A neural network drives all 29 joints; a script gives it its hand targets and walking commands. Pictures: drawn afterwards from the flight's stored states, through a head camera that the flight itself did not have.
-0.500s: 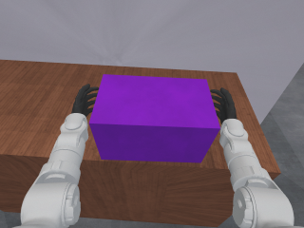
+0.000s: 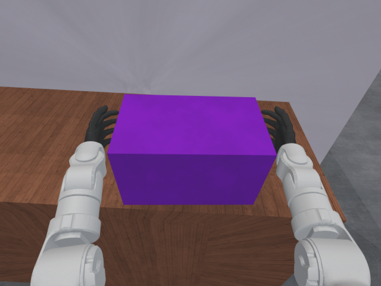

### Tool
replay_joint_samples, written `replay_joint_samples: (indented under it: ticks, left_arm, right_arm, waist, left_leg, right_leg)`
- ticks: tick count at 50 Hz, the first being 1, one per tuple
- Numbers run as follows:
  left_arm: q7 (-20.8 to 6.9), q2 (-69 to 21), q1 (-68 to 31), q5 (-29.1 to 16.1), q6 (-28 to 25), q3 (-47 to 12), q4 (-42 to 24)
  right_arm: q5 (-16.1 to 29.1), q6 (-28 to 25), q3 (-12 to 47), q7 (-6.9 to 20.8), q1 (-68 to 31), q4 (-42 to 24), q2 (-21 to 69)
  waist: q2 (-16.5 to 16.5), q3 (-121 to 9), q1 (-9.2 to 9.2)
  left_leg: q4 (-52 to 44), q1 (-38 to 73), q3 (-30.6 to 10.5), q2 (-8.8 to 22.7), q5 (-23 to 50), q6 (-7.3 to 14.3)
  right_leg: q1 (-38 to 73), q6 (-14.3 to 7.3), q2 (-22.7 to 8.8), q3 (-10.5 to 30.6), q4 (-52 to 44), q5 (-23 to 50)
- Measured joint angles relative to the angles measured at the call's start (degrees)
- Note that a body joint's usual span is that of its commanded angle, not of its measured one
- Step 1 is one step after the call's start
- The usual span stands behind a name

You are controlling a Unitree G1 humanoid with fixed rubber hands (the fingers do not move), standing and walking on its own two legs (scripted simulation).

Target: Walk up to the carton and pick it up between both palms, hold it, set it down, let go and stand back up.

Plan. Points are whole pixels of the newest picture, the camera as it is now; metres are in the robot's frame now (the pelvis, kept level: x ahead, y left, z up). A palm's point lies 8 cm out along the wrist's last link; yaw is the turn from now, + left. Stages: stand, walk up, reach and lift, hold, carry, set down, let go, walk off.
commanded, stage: reach and lift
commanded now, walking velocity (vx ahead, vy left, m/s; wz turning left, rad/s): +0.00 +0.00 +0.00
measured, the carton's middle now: (190, 150) +0.42 -0.01 +0.09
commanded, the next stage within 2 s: hold in 1.68 s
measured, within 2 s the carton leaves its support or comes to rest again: neither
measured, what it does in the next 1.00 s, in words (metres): stands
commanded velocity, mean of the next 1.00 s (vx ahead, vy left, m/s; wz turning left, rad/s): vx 0.00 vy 0.00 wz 0.00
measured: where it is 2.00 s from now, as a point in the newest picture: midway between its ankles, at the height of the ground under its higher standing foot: outside the picture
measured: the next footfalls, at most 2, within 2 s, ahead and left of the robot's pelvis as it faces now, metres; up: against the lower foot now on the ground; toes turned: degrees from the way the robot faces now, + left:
none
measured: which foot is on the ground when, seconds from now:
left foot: down 0.00-1.00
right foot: down 0.00-1.00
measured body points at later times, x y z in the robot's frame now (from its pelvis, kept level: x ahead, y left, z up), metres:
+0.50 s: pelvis -0.02 +0.00 +0.00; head -0.07 +0.02 +0.45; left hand +0.36 +0.20 +0.18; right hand +0.36 -0.21 +0.18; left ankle +0.00 +0.10 -0.75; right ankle +0.00 -0.10 -0.75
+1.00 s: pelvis -0.01 -0.01 +0.00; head -0.05 +0.01 +0.45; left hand +0.37 +0.19 +0.19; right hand +0.37 -0.21 +0.19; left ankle +0.00 +0.10 -0.75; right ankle +0.00 -0.10 -0.75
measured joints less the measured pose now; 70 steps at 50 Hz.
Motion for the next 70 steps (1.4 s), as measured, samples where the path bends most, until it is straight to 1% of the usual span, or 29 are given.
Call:
replay_joint_samples:
  ticks: [10,20,25,30,35,41,45,48,51,54,58,63,67,70]
  left_arm:
    - [-1.42,-1.45,1.11,3.57,7.36,2.54,-7.87]
    - [-1.75,-1.70,0.68,4.59,12.35,3.26,-11.82]
    - [-1.35,-1.69,3.02,4.76,16.44,2.12,-18.98]
    - [-2.40,-2.74,2.34,6.74,19.37,4.02,-19.90]
    - [-2.92,-2.38,1.47,7.22,20.42,4.70,-20.13]
    - [-3.68,-2.00,0.93,8.08,21.44,5.16,-20.79]
    - [-3.60,-2.02,1.27,7.65,21.55,4.95,-21.17]
    - [-3.29,-2.06,2.05,7.01,21.59,4.48,-22.33]
    - [-3.15,-1.90,3.68,6.36,22.14,3.86,-25.05]
    - [-3.22,-2.08,5.26,6.04,23.01,4.01,-27.76]
    - [-3.49,-2.78,6.58,6.51,24.54,4.47,-30.99]
    - [-3.79,-3.19,5.91,7.52,26.30,5.02,-31.42]
    - [-3.19,-3.00,4.75,7.36,27.22,4.57,-30.78]
    - [-2.76,-2.97,2.99,7.20,27.20,4.53,-28.90]
  right_arm:
    - [1.41,4.32,1.41,-0.12,-0.26,-3.00,-0.28]
    - [1.52,7.26,1.50,0.19,-1.44,-4.12,-0.48]
    - [4.75,9.18,3.96,-0.30,-0.71,-7.44,-1.61]
    - [4.16,11.14,3.48,0.22,-1.96,-6.51,-1.40]
    - [3.36,12.00,2.77,0.25,-3.29,-6.34,-0.83]
    - [3.28,12.59,2.88,0.09,-4.19,-6.40,-0.61]
    - [3.20,12.91,2.87,0.00,-3.26,-7.70,-0.52]
    - [4.14,13.30,3.80,-0.44,-2.10,-9.70,-0.99]
    - [6.16,14.00,5.81,-1.42,-0.74,-12.57,-1.84]
    - [7.61,14.99,7.05,-2.12,0.19,-14.87,-2.23]
    - [9.07,16.50,7.54,-2.37,0.44,-16.81,-2.59]
    - [9.27,18.14,7.09,-2.06,-1.14,-15.96,-2.72]
    - [8.48,18.50,5.82,-1.22,-2.54,-14.51,-2.69]
    - [7.43,18.34,4.74,-0.56,-3.85,-12.84,-2.80]
  waist:
    - [-0.63,0.66,-0.85]
    - [-0.75,0.22,-1.11]
    - [-0.80,0.80,-1.10]
    - [-1.70,0.58,-1.03]
    - [-2.01,0.50,-1.22]
    - [-1.31,1.34,-1.51]
    - [-0.73,0.99,-1.86]
    - [-0.38,0.71,-1.95]
    - [-0.30,0.81,-2.29]
    - [-0.68,0.76,-2.81]
    - [-1.29,0.94,-3.22]
    - [-1.57,1.42,-3.04]
    - [-0.87,0.85,-2.68]
    - [-0.12,0.44,-2.20]
  left_leg:
    - [-0.41,1.56,0.14,-0.12,0.71,0.09]
    - [-1.00,1.34,0.10,-0.38,1.88,0.18]
    - [-0.94,2.77,0.14,-0.03,1.75,-0.01]
    - [-1.39,3.43,0.13,0.06,2.12,-0.22]
    - [-1.35,2.89,-0.01,0.09,2.35,-0.46]
    - [-1.41,2.95,-0.05,0.11,2.31,-0.44]
    - [-1.23,2.33,-0.21,0.01,2.05,-0.35]
    - [-1.02,2.21,-0.19,0.08,1.61,-0.31]
    - [-0.58,2.77,-0.20,0.31,0.92,-0.35]
    - [-0.30,3.63,-0.24,0.47,0.31,-0.44]
    - [0.05,4.47,-0.23,0.61,-0.11,-0.51]
    - [0.08,4.44,-0.05,0.57,0.24,-0.47]
    - [0.14,2.89,0.01,0.42,0.82,-0.44]
    - [-0.10,2.00,0.06,0.30,1.35,-0.37]
  right_leg:
    - [1.13,-0.02,-0.08,0.32,0.38,0.38]
    - [0.44,-0.04,-0.33,0.33,0.86,0.93]
    - [2.28,-0.24,0.08,0.48,-0.11,1.42]
    - [2.44,-0.54,0.17,0.51,0.47,1.23]
    - [1.63,-0.77,0.19,0.39,1.16,1.04]
    - [1.83,-0.74,0.23,0.41,0.85,1.14]
    - [1.37,-0.63,0.15,0.28,0.82,0.91]
    - [1.46,-0.56,0.25,0.36,0.52,0.76]
    - [2.49,-0.54,0.51,0.45,-0.10,0.68]
    - [3.60,-0.59,0.72,0.52,-0.42,0.45]
    - [4.56,-0.66,0.89,0.66,-0.43,0.25]
    - [4.23,-0.73,0.86,0.92,0.08,0.42]
    - [2.42,-0.68,0.69,0.99,0.66,0.75]
    - [1.29,-0.67,0.58,1.06,0.92,1.02]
